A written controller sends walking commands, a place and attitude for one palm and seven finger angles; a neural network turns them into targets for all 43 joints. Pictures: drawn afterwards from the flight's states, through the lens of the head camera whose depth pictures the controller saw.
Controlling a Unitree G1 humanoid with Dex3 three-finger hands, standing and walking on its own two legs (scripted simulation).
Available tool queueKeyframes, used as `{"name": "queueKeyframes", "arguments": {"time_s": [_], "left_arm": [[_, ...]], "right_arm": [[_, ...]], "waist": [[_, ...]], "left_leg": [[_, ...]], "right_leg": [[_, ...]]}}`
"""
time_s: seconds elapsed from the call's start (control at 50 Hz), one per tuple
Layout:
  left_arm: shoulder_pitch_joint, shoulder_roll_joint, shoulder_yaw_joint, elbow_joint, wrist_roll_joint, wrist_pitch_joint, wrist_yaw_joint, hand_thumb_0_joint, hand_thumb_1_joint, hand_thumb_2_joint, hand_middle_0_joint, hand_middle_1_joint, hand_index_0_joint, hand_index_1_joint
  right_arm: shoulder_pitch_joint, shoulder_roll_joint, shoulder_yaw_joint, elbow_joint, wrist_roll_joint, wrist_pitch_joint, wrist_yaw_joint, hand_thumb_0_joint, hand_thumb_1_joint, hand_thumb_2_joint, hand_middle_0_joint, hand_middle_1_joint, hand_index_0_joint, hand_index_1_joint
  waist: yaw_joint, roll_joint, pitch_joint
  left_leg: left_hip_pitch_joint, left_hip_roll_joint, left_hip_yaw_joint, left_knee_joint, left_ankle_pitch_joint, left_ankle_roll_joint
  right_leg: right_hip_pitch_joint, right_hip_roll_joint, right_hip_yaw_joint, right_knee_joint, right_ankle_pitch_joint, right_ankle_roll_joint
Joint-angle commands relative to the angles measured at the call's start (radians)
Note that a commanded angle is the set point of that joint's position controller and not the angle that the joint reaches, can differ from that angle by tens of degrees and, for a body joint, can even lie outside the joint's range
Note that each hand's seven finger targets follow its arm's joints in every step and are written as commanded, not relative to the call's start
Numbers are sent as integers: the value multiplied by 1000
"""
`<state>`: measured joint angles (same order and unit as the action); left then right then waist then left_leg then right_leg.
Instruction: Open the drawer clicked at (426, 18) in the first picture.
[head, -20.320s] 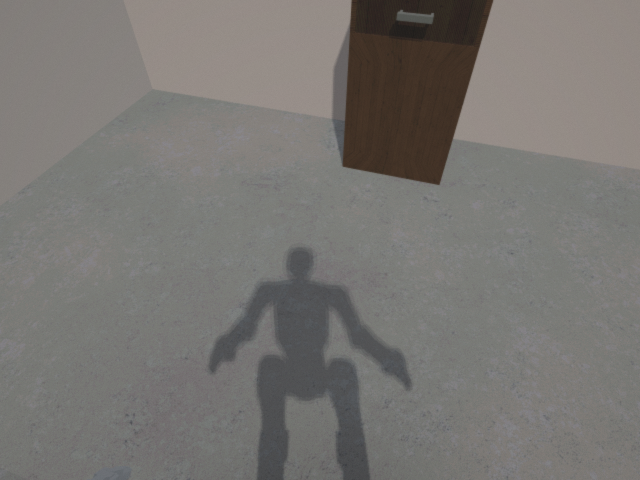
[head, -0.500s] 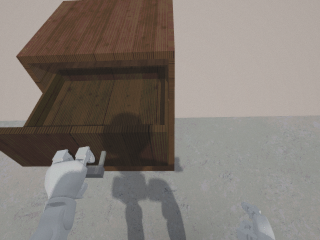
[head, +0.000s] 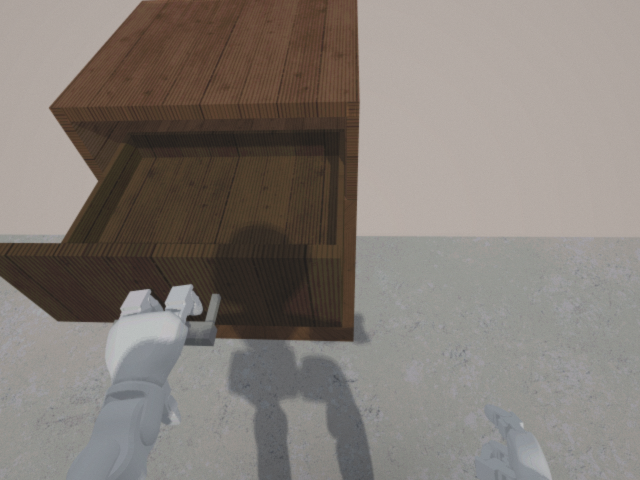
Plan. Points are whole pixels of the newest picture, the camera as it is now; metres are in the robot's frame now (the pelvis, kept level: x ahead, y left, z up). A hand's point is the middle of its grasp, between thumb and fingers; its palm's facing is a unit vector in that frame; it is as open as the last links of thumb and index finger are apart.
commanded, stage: lift the hand off the handle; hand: left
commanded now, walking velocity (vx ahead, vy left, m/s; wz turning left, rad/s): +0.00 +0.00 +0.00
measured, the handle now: (169, 317) +0.30 +0.25 +0.02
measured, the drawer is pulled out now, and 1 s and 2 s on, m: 0.28 0.27 0.27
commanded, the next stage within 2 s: draw the hand back to the body in 1.36 s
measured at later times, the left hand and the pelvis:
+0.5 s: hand (160, 332) +0.27 +0.23 +0.04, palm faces +0.04 -0.07 -1.00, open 13.4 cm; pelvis +0.01 +0.00 +0.01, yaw +0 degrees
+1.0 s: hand (131, 303) +0.26 +0.23 +0.12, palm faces +0.11 -0.08 -0.99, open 13.8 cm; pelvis +0.01 +0.00 +0.03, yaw +0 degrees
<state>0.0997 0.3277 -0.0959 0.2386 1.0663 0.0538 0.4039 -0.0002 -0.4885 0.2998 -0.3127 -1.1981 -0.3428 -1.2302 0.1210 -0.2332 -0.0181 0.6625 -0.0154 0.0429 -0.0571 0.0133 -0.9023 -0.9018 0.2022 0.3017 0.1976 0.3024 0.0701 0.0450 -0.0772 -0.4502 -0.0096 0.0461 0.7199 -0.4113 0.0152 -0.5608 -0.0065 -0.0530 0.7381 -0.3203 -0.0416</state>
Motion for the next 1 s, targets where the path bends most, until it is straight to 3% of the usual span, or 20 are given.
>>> {"name": "queueKeyframes", "arguments": {"time_s": [0.0,0.02,0.06,0.1,0.14,0.16,0.24,0.3,0.46,0.56,0.62,0.68,0.72,0.76,0.82,0.86,0.88,0.9,0.96,0.98], "left_arm": [[-227,140,60,-160,9,-10,32,0,-500,300,-300,-1200,-300,-1200],[-253,135,46,-150,11,-11,32,0,-500,300,-300,-1200,-300,-1200],[-253,175,82,-172,8,-11,32,0,-500,300,-300,-1200,-300,-1200],[-262,169,74,-218,4,-12,31,0,-500,300,-300,-1200,-300,-1200],[-280,173,73,-245,-7,-13,27,0,-500,300,-300,-1200,-300,-1200],[-282,207,105,-268,-8,-17,27,0,-500,300,-300,-1200,-300,-1200],[-234,173,80,-302,-22,-16,18,0,-500,300,-300,-1200,-300,-1200],[-224,200,103,-326,-26,4,3,0,-500,300,-300,-1200,-300,-1200],[-201,223,112,-426,-49,33,-69,0,-500,300,-300,-1200,-300,-1200],[-164,243,128,-457,-63,46,-118,0,-500,300,-300,-1200,-300,-1200],[-153,218,96,-483,-68,54,-149,0,-500,300,-300,-1200,-300,-1200],[-154,235,107,-535,-72,55,-176,0,-500,300,-300,-1200,-300,-1200],[-123,246,115,-550,-81,54,-193,0,-500,300,-300,-1200,-300,-1200],[-142,285,149,-581,-90,57,-206,0,-500,300,-300,-1200,-300,-1200],[-150,239,100,-589,-90,62,-228,0,-500,300,-300,-1200,-300,-1200],[-173,290,144,-628,-100,63,-237,0,-500,300,-300,-1200,-300,-1200],[-154,260,115,-631,-93,66,-246,0,-500,300,-300,-1200,-300,-1200],[-163,290,140,-636,-105,66,-251,0,-500,300,-300,-1200,-300,-1200],[-166,300,154,-653,-117,81,-271,0,-500,300,-300,-1200,-300,-1200],[-198,268,113,-652,-112,81,-281,0,-500,300,-300,-1200,-300,-1200]], "right_arm": [[-93,-108,-41,-143,0,-44,-11,0,-900,-900,200,300,200,300],[-94,-108,-41,-137,-2,-45,-11,0,-900,-900,200,300,200,300],[-96,-113,-42,-143,0,-43,-13,0,-900,-900,200,300,200,300],[-101,-104,-43,-149,-3,-44,-14,0,-900,-900,200,300,200,300],[-109,-103,-40,-148,-1,-46,-16,0,-900,-900,200,300,200,300],[-113,-106,-40,-152,-1,-48,-18,0,-900,-900,200,300,200,300],[-125,-98,-36,-154,0,-54,-11,0,-900,-900,200,300,200,300],[-135,-100,-33,-155,3,-53,-10,0,-900,-900,200,300,200,300],[-167,-97,-22,-160,7,-42,-8,0,-900,-900,200,300,200,300],[-187,-98,-15,-159,8,-31,-1,0,-900,-900,200,300,200,300],[-193,-94,-7,-162,6,-22,4,0,-900,-900,200,300,200,300],[-197,-93,-3,-167,5,-17,10,0,-900,-900,200,300,200,300],[-200,-93,-2,-164,5,-12,14,0,-900,-900,200,300,200,300],[-213,-98,1,-167,10,-4,15,0,-900,-900,200,300,200,300],[-215,-91,6,-167,9,3,22,0,-900,-900,200,300,200,300],[-226,-95,7,-171,14,5,24,0,-900,-900,200,300,200,300],[-223,-88,14,-175,10,3,27,0,-900,-900,200,300,200,300],[-218,-92,8,-161,13,11,27,0,-900,-900,200,300,200,300],[-248,-95,17,-177,22,15,33,0,-900,-900,200,300,200,300],[-241,-88,24,-172,18,13,36,0,-900,-900,200,300,200,300]], "waist": [[-22,-56,-210],[-28,-53,-203],[-13,-41,-239],[-8,-28,-270],[-13,-30,-266],[-9,-19,-267],[-3,-25,-226],[9,-41,-223],[24,-22,-215],[30,-33,-152],[32,-44,-138],[39,-21,-170],[41,-29,-146],[40,-8,-141],[39,-18,-121],[41,-13,-135],[49,-12,-158],[40,-13,-143],[45,-8,-123],[42,-16,-125]], "left_leg": [[11,-32,-27,-91,216,2],[13,-32,-26,-88,214,2],[22,-33,-28,-94,231,1],[49,-33,-28,-100,254,3],[61,-32,-28,-105,270,5],[71,-30,-32,-111,284,2],[92,-24,-35,-140,298,0],[101,-24,-32,-164,300,2],[167,-23,-27,-220,353,1],[179,-24,-26,-256,353,2],[192,-26,-24,-269,373,6],[223,-25,-26,-280,397,6],[229,-26,-25,-289,411,7],[240,-22,-31,-300,414,1],[250,-21,-28,-314,416,5],[265,-18,-38,-322,430,2],[270,-21,-31,-321,445,8],[275,-21,-35,-330,451,4],[271,-15,-40,-343,439,2],[270,-17,-36,-345,439,5]], "right_leg": [[181,15,57,-110,174,0],[170,15,58,-112,175,2],[205,16,64,-112,188,-2],[227,13,59,-112,207,-1],[239,12,60,-119,227,2],[248,14,64,-122,231,-1],[251,14,49,-137,222,0],[294,11,57,-156,231,2],[380,11,68,-203,281,2],[406,10,71,-241,285,4],[421,9,62,-250,303,7],[456,5,63,-260,318,7],[462,8,62,-271,339,9],[478,10,68,-281,343,6],[469,9,54,-295,328,9],[496,13,63,-301,341,6],[512,4,52,-296,351,9],[515,9,59,-308,366,8],[522,11,64,-316,353,9],[517,3,50,-316,337,10]]}}
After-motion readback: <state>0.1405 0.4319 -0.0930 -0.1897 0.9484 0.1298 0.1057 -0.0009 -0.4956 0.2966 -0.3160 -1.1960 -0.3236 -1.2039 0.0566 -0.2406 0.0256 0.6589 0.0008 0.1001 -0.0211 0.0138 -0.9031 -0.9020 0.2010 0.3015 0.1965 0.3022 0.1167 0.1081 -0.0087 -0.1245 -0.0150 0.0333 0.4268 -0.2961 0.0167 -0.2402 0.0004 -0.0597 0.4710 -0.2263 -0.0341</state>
